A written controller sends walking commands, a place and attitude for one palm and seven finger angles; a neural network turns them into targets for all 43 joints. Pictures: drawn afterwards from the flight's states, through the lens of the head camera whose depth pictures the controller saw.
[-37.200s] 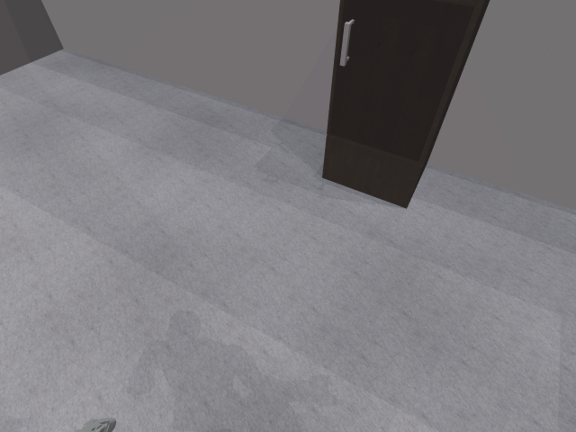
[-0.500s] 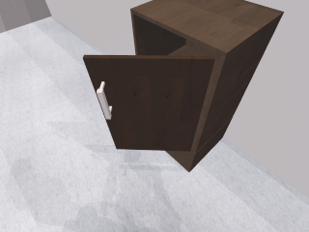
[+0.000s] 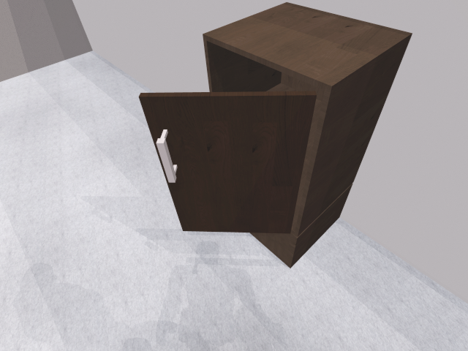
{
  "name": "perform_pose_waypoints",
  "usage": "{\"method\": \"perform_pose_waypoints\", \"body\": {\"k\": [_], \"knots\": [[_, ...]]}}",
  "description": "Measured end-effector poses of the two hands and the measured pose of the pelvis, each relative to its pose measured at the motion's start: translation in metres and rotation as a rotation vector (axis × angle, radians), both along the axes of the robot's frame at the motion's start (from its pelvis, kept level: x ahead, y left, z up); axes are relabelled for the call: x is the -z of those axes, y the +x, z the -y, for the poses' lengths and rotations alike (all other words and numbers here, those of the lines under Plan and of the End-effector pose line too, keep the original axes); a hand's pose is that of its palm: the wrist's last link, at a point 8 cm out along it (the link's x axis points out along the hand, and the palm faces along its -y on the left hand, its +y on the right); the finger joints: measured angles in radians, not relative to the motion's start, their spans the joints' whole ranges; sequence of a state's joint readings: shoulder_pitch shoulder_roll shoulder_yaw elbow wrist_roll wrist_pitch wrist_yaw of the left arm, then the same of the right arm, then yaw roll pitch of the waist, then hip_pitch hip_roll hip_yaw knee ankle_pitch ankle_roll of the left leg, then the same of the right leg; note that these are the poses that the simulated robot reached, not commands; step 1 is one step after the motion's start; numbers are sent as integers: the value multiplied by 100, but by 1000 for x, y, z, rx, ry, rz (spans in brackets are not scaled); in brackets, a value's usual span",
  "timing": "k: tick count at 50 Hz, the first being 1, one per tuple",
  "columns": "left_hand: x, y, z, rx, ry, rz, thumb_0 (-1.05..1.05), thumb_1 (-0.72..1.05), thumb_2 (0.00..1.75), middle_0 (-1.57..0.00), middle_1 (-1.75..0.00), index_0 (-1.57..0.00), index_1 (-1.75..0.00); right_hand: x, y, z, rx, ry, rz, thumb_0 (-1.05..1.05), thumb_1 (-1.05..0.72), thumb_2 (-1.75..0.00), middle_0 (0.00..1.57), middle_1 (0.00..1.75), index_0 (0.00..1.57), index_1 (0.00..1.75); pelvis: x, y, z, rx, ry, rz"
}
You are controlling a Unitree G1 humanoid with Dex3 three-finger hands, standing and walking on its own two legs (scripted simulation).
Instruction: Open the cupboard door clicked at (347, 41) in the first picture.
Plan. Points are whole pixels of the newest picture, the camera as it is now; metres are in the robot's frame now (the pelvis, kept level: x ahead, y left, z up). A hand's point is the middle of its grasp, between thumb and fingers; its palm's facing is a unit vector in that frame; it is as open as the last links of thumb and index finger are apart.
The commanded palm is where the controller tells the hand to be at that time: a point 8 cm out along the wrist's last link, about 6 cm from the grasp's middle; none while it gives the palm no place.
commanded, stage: come to a stop and stand still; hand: left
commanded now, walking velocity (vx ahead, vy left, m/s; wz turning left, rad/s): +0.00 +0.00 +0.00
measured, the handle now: (168, 156) +0.60 +0.22 -0.04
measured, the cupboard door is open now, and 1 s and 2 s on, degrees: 44 44 44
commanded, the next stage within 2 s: look again from close up in 0.14 s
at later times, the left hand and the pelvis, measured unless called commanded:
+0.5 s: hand out of the picture +0.01 +0.16 -0.17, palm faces +0.03 -0.98 -0.21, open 7.3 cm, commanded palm none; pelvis +0.02 -0.01 +0.00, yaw +1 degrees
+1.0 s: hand (140, 319) +0.19 +0.19 -0.06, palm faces +0.27 -0.96 -0.10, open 7.4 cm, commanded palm +0.13 +0.23 -0.07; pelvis +0.02 -0.01 -0.01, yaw +5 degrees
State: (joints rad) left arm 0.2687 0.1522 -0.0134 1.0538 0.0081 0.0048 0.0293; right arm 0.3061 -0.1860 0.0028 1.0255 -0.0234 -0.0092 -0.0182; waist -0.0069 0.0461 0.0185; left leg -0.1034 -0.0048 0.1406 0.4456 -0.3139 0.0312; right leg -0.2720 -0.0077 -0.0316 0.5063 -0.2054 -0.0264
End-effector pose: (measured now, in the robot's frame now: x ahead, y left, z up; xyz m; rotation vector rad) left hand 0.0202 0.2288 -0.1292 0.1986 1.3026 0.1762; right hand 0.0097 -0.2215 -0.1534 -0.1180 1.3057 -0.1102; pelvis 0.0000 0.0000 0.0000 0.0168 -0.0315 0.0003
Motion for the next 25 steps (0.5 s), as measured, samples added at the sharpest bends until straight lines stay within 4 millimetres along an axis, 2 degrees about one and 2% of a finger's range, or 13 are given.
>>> {"method": "perform_pose_waypoints", "body": {"k": [7, 13, 19, 25], "knots": [[1, -24, 9, -23, -12, -74, 1, 91, 90, -20, -30, -20, -30, 3, -29, -5, 3, 24, -102, 0, -91, -90, 20, 30, 20, 30, -1, 0, 4, -5, 3, -8], [4, -29, 19, -33, -29, -111, 1, 92, 90, -20, -30, -20, -30, 2, -46, -6, 16, 27, -175, 0, -91, -90, 20, 30, 20, 30, -2, 5, 7, -10, 2, -10], [7, -25, 23, -38, -36, -123, 2, 93, 90, -20, -30, -20, -30, 0, -47, -5, 23, 24, -206, 0, -91, -90, 20, 30, 20, 30, -2, 11, 10, -14, 0, -13], [9, -15, 23, -39, -36, -117, 2, 93, 90, -20, -30, -20, -30, -1, -34, -4, 22, 16, -194, 0, -91, -90, 20, 30, 20, 30, -1, 17, 13, -17, -3, -16]]}}
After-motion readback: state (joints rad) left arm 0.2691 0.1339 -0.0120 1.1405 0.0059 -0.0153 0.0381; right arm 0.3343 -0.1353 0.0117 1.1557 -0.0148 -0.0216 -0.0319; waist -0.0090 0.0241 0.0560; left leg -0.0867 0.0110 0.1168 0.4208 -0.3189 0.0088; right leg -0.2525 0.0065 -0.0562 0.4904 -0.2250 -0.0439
